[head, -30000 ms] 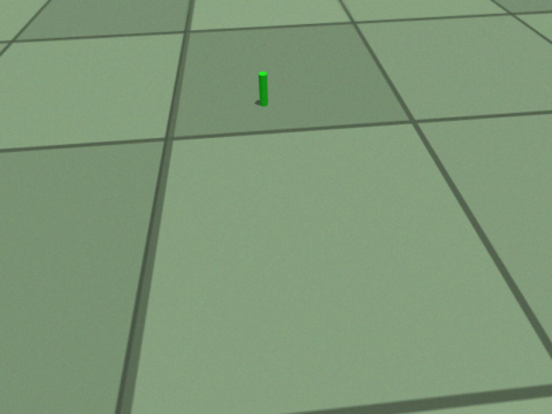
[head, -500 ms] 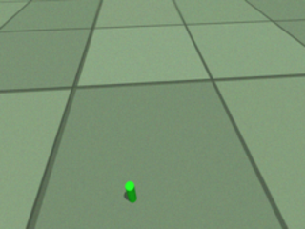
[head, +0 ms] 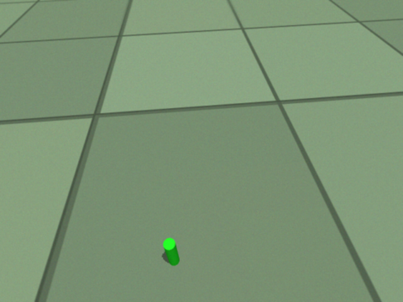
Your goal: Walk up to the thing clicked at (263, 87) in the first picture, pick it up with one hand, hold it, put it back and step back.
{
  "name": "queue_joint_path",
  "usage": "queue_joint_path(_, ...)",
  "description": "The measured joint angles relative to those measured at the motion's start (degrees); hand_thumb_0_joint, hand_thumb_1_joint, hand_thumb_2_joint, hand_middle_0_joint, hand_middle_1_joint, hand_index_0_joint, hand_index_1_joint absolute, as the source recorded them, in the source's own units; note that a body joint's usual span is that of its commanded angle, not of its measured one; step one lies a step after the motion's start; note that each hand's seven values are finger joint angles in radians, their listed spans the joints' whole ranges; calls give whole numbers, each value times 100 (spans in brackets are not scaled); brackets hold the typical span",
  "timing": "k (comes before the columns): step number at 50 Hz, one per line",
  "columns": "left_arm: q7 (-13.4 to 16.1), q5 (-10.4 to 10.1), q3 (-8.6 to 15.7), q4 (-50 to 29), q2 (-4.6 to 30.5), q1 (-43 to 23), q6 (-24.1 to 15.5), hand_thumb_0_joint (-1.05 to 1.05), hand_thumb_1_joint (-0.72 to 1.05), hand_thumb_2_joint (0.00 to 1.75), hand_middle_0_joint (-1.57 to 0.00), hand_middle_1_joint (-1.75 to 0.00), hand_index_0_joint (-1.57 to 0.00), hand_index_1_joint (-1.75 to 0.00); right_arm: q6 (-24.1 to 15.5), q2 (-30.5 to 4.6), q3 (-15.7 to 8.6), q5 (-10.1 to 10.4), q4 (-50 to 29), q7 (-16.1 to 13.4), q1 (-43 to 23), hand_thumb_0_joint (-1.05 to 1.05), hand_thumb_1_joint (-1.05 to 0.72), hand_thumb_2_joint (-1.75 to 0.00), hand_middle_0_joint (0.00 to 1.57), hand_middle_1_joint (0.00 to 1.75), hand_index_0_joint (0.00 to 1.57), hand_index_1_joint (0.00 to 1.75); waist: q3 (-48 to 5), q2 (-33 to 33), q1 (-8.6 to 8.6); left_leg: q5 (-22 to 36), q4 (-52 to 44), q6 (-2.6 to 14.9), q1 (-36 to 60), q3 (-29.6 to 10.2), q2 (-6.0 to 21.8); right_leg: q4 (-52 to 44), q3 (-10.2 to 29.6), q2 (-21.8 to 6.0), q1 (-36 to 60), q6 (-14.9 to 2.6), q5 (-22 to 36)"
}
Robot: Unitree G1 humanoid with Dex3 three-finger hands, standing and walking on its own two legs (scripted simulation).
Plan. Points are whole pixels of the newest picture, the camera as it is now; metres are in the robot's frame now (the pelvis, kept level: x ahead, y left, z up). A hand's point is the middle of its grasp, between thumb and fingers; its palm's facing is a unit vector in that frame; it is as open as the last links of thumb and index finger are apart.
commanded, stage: stand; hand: left
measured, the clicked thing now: (171, 252) +0.44 +0.17 -0.67
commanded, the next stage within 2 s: step back in 1.02 s
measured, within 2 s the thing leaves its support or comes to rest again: neither
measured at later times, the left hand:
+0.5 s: hand out of the picture +0.09 +0.24 -0.15, palm faces -0.02 -0.94 -0.34, open 7.4 cm
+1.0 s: hand out of the picture +0.09 +0.24 -0.15, palm faces -0.03 -0.94 -0.34, open 7.4 cm
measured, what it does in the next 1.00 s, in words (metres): stands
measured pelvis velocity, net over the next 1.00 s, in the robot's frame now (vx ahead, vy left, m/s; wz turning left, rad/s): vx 0.02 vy -0.01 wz -0.01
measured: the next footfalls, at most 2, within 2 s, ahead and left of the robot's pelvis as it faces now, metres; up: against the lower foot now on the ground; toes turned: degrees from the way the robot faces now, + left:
right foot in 1.70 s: -0.07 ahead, -0.08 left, +0.00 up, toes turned -1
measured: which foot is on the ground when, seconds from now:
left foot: down 0.00-1.00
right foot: down 0.00-1.00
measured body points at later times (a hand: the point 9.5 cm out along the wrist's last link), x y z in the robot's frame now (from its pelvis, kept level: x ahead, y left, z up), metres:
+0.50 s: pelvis +0.01 -0.01 +0.00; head +0.02 -0.01 +0.45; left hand +0.09 +0.29 -0.13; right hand +0.08 -0.30 -0.14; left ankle +0.03 +0.13 -0.75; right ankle +0.01 -0.14 -0.75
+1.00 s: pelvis +0.02 -0.01 +0.00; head +0.03 -0.02 +0.45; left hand +0.09 +0.29 -0.13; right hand +0.08 -0.31 -0.14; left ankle +0.03 +0.13 -0.75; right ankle +0.01 -0.14 -0.75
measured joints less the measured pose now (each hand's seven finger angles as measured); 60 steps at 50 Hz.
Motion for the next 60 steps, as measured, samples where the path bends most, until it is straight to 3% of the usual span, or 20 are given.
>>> queue_joint_path(51, -49, -42, -6, -107, 73, -169, -16, 0, 90, 90, -20, -30, -20, -30, -34, -48, 46, 22, 32, 26, -160, 1, -91, -90, 21, 30, 20, 30, -40, -36, -44, -19, -280, -95, 158, 17, 103, -245, 8, 104, 123, -79, -24)
queue_joint_path(55, -58, -146, 173, -354, 100, -267, 45, 0, 90, 90, -20, -30, -20, -30, 72, -156, -18, 124, -228, 71, -285, 1, -91, -90, 21, 30, 20, 30, 163, 38, -95, -238, 365, -51, -295, -45, 143, 128, -36, 145, -184, -111, -134)
queue_joint_path(58, -43, -133, 265, -604, 158, -382, 131, 0, 90, 90, -20, -30, -20, -30, 145, -293, -107, 150, -486, 74, -354, 1, -91, -90, 21, 30, 20, 30, 375, 70, -111, -392, 1142, 88, -751, -88, 87, 504, -38, 112, -454, -112, -243)
queue_joint_path(60, -32, -77, 303, -764, 207, -445, 205, 0, 90, 90, -20, -30, -20, -30, 212, -378, -171, 135, -645, 87, -336, 1, -91, -90, 21, 30, 20, 30, 445, 20, -101, -1021, 1888, 193, -999, -118, -78, 807, 20, 23, -661, -87, -348)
